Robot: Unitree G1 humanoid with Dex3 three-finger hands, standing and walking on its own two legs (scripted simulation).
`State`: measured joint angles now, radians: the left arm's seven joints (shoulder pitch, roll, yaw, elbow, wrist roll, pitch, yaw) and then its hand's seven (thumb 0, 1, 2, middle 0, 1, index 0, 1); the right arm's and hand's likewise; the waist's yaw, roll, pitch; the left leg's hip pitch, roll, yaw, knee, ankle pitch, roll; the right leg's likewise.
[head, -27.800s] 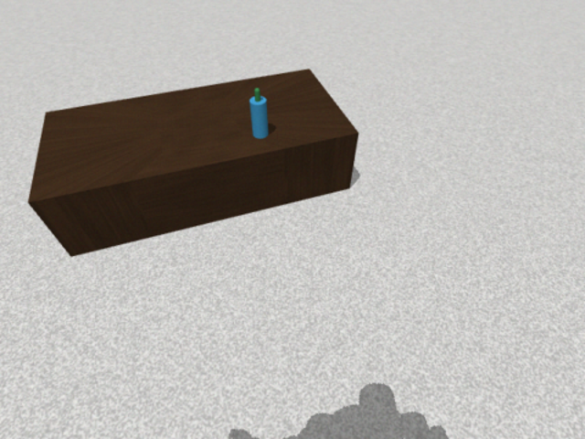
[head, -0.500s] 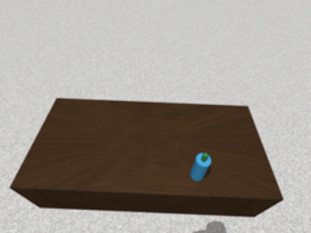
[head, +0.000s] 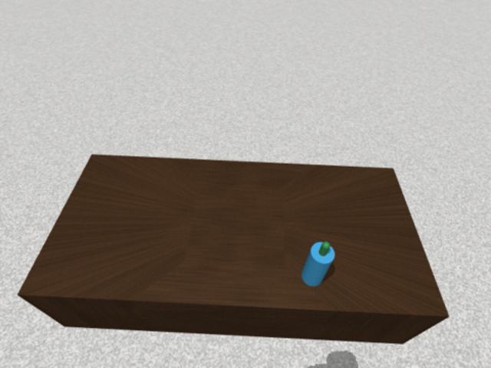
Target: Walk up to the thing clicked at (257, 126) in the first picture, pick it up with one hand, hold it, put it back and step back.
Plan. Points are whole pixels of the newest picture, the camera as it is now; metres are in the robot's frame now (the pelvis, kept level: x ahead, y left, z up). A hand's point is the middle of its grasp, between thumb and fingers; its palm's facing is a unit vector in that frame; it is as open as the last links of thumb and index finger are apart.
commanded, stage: stand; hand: right
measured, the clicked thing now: (318, 261) +0.46 -0.22 -0.35
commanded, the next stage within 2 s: step back in 0.34 s
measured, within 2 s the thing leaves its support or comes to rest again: neither
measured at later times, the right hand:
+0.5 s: hand out of the picture +0.07 -0.27 -0.16, palm faces -0.02 +0.93 -0.36, open 7.3 cm
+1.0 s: hand out of the picture +0.00 -0.27 -0.18, palm faces -0.18 +0.90 -0.40, open 7.3 cm
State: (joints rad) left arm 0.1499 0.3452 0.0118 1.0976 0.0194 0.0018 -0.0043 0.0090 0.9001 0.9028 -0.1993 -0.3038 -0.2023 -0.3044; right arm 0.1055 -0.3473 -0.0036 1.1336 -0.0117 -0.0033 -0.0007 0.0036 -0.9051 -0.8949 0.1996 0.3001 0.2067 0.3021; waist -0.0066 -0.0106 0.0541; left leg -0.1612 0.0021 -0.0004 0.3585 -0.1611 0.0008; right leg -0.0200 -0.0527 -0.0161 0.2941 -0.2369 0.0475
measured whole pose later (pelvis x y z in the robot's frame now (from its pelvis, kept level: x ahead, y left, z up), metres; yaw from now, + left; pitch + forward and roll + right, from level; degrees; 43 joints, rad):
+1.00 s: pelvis -0.12 -0.01 -0.03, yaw +6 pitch -2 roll +1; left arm 0.08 0.38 0.06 0.81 0.01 0.04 0.02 0.01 0.90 0.90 -0.20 -0.30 -0.21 -0.30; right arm 0.11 -0.38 -0.04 0.92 -0.03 0.05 0.00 0.00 -0.91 -0.89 0.20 0.30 0.21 0.30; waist 0.01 -0.03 0.23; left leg -0.29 -0.04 -0.03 0.68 -0.34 0.01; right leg -0.37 -0.11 -0.06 0.73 -0.32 0.02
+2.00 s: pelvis -0.39 +0.02 -0.02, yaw +3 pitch -2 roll -2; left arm 0.11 0.38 0.07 0.81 0.01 0.08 0.02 0.01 0.90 0.90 -0.20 -0.30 -0.20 -0.30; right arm 0.18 -0.36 -0.04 0.89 -0.05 0.05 0.00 0.01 -0.90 -0.89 0.20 0.30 0.21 0.30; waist -0.02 -0.04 0.15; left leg -0.29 -0.01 -0.02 0.62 -0.29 0.04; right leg -0.50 0.11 0.16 1.19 -0.50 -0.02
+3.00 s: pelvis -0.66 -0.01 -0.02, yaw +1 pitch -3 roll -3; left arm 0.21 0.34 0.06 0.97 0.04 0.01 -0.01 0.01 0.90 0.90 -0.20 -0.30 -0.20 -0.30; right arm 0.14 -0.39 -0.05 0.91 -0.04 0.01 -0.01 0.00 -0.90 -0.89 0.20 0.30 0.21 0.30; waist 0.00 0.05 0.08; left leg -0.33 0.08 -0.04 0.71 -0.37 0.01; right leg -0.19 0.04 0.02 0.56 -0.32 0.01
